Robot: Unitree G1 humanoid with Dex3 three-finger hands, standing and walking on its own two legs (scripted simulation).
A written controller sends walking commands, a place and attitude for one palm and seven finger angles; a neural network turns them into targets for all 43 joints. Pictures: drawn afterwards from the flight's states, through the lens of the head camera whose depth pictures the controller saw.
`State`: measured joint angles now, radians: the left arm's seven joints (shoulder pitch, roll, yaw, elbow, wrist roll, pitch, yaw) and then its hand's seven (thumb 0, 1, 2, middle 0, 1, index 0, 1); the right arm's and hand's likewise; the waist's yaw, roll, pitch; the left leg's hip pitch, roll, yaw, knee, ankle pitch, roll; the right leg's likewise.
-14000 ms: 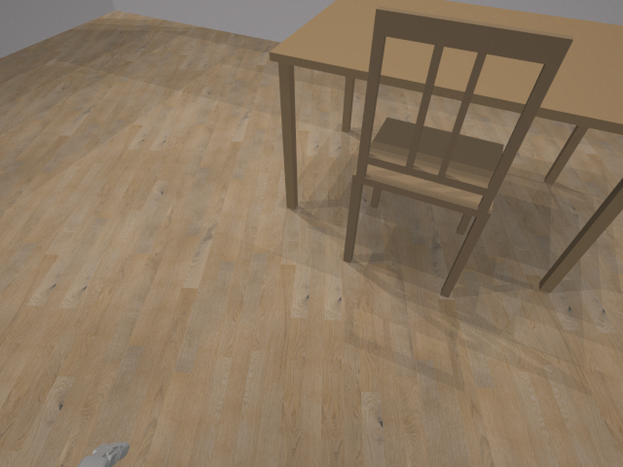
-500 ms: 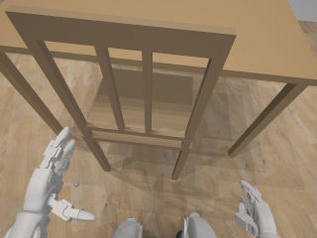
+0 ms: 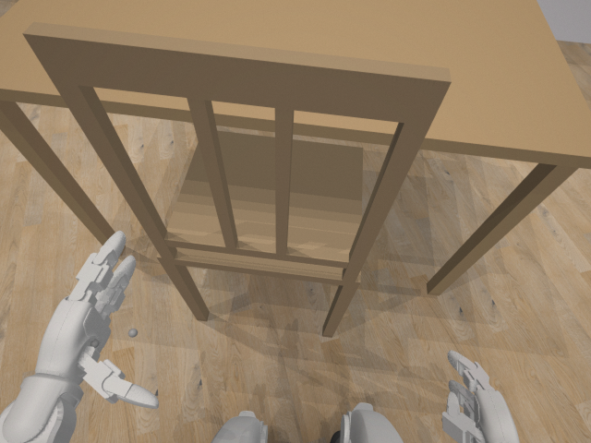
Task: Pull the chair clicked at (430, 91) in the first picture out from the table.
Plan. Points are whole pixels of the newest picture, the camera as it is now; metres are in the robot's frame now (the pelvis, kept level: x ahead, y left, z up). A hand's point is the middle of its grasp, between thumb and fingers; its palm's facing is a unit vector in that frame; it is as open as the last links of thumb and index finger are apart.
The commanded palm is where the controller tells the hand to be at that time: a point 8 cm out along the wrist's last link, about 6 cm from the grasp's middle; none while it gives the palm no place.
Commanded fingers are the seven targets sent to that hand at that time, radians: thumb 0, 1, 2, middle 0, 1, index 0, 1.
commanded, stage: raise the hand toward the chair's back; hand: left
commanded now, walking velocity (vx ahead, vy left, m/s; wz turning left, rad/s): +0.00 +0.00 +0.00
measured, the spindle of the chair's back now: (219, 188) +0.46 +0.14 +0.02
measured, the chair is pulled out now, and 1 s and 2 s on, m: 0.00 0.00 0.00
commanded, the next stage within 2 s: aim the fingers beside a spindle in 0.30 s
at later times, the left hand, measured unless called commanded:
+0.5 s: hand (145, 335) +0.24 +0.19 +0.04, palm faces -0.05 -1.00 -0.08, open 16.9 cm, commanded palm +0.22 +0.24 +0.03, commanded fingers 0.00 -0.50 0.30 -0.06 -0.08 -0.06 -0.08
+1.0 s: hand (175, 318) +0.27 +0.17 +0.01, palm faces -0.09 -0.99 -0.07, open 16.9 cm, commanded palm +0.25 +0.22 +0.02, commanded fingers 0.00 -0.50 0.30 -0.06 -0.08 -0.06 -0.08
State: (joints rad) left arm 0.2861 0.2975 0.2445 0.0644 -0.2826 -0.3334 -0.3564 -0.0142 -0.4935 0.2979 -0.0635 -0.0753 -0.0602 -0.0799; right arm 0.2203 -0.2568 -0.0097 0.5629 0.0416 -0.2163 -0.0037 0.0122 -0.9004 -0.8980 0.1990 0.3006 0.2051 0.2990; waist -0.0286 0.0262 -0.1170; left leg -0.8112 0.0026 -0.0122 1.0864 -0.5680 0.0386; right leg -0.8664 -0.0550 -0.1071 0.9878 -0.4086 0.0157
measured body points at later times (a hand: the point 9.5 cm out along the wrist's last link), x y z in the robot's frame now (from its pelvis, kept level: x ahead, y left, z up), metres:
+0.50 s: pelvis +0.00 -0.02 +0.00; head +0.08 -0.01 +0.44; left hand +0.24 +0.24 +0.04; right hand +0.18 -0.26 -0.09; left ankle -0.03 +0.09 -0.67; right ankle +0.04 -0.14 -0.67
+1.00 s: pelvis -0.01 -0.02 -0.01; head +0.09 -0.02 +0.43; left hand +0.27 +0.22 +0.02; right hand +0.15 -0.28 -0.11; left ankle -0.03 +0.09 -0.67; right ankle +0.04 -0.14 -0.67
